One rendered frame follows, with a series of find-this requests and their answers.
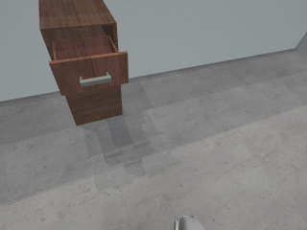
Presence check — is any robot right thigh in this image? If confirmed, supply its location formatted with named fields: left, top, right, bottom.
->
left=174, top=217, right=204, bottom=230

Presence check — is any cabinet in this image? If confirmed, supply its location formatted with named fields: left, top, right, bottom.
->
left=38, top=0, right=123, bottom=126

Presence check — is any drawer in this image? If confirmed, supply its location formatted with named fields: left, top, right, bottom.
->
left=49, top=35, right=129, bottom=96

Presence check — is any handle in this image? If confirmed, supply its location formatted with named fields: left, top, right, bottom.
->
left=80, top=72, right=112, bottom=87

